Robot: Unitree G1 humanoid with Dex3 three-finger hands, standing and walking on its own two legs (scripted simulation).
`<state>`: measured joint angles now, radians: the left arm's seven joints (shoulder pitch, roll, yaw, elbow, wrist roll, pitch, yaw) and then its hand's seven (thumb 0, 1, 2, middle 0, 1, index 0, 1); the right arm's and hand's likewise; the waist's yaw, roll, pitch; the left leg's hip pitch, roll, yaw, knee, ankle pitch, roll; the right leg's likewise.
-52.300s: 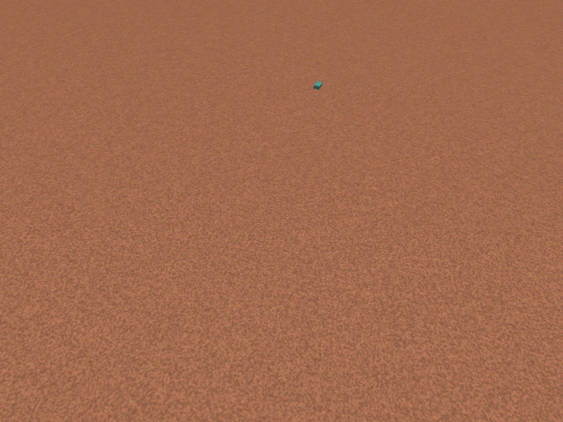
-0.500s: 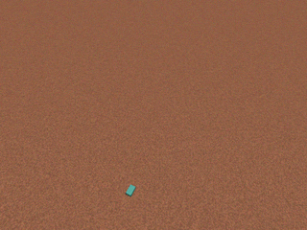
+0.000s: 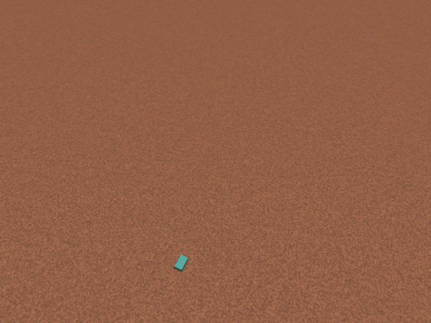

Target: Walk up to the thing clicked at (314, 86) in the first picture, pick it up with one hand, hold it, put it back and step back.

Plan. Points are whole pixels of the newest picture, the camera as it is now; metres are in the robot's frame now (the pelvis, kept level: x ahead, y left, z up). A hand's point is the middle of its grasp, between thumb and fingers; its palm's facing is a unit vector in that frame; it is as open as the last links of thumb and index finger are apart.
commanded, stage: stand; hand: left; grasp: from above
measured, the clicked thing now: (181, 263) +0.54 +0.16 -0.77
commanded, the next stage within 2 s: step back in 1.32 s
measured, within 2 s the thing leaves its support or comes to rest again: neither
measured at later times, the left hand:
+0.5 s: hand out of the picture +0.10 +0.24 -0.16, palm faces +0.00 -0.94 -0.33, open 7.4 cm
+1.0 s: hand out of the picture +0.10 +0.25 -0.15, palm faces -0.01 -0.94 -0.34, open 7.4 cm
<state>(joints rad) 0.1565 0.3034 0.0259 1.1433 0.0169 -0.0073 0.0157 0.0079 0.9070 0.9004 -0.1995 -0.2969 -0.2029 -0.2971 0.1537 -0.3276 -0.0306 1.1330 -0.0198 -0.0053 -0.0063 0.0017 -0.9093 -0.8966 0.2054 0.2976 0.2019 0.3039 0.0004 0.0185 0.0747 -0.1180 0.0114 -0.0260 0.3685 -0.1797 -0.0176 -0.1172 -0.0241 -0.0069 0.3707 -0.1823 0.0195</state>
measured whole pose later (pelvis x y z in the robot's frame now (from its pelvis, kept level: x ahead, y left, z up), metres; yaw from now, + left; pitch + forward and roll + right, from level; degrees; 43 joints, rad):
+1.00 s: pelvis +0.02 +0.00 +0.00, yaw -1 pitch -3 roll +0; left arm 0.10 0.32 0.02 1.14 0.01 -0.01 0.01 0.01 0.91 0.90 -0.20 -0.30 -0.20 -0.30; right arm 0.11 -0.34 -0.01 1.14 -0.01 -0.01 -0.01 0.00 -0.91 -0.90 0.21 0.30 0.20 0.30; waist 0.00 0.01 0.06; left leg -0.08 0.02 -0.01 0.32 -0.18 -0.02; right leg -0.09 -0.02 0.01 0.33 -0.18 0.02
